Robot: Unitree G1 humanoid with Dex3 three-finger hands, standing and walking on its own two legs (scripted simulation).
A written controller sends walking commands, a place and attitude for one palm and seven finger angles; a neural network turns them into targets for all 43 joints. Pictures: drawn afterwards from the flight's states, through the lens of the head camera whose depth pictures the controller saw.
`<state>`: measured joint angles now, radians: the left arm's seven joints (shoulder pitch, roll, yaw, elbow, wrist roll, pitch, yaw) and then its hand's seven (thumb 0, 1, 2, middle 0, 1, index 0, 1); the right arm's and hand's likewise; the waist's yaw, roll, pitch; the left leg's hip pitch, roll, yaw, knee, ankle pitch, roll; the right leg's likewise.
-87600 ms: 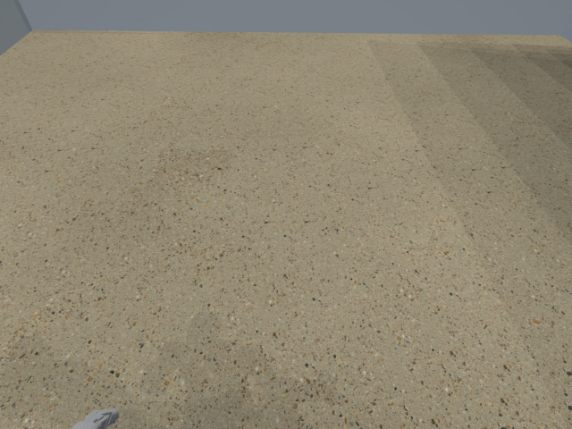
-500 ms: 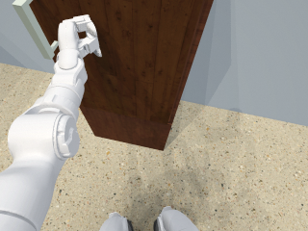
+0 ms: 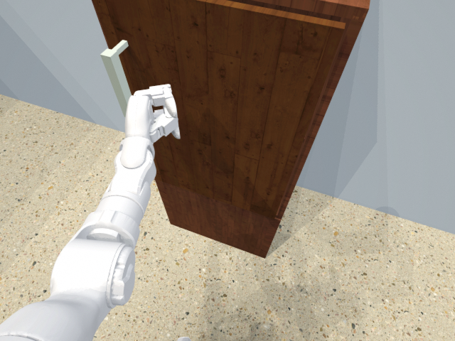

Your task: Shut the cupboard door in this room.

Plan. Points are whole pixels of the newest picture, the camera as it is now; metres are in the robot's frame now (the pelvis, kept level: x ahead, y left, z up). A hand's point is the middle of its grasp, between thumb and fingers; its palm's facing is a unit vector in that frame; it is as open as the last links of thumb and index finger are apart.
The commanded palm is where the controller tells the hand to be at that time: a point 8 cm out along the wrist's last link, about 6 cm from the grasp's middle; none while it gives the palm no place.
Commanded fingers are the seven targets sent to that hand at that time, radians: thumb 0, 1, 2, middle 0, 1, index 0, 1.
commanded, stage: draw the hand back to the body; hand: left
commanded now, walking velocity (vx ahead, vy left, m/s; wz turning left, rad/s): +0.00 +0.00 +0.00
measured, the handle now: (126, 81) +0.60 +0.18 +0.11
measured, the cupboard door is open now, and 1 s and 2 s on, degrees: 0 0 0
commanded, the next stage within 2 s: step back with the hand held close in 1.62 s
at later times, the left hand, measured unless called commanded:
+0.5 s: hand (127, 165) +0.36 +0.13 +0.15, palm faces -0.02 -1.00 -0.02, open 3.1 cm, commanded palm +0.32 +0.19 +0.15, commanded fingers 0.00 0.90 0.90 -1.19 -1.38 -1.19 -1.38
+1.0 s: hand (0, 243) +0.23 +0.23 +0.18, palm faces +0.27 -0.92 -0.28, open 4.3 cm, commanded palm +0.19 +0.29 +0.20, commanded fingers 0.00 0.90 0.90 -0.50 -0.63 -0.50 -0.63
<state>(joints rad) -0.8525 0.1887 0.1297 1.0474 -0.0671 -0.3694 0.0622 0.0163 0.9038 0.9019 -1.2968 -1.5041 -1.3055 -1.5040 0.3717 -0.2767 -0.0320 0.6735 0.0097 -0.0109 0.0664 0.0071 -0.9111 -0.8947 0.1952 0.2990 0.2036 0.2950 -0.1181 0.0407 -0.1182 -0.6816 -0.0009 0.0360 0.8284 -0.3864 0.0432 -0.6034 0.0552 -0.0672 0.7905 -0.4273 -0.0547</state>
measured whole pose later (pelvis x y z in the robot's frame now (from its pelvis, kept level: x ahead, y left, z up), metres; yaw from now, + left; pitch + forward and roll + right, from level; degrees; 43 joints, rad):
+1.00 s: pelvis -0.01 +0.02 +0.04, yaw +1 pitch -5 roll -1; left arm 0.21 0.31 0.14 -0.18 -0.09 -0.05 0.07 0.02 0.90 0.90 -0.77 -0.92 -0.77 -0.92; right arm 0.18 -0.23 0.06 0.60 0.05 0.01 -0.05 0.01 -0.91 -0.89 0.20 0.30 0.21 0.30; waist 0.04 0.08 0.00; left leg -0.13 -0.05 0.05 0.41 -0.20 0.07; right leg -0.05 0.02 -0.04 0.38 -0.24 -0.02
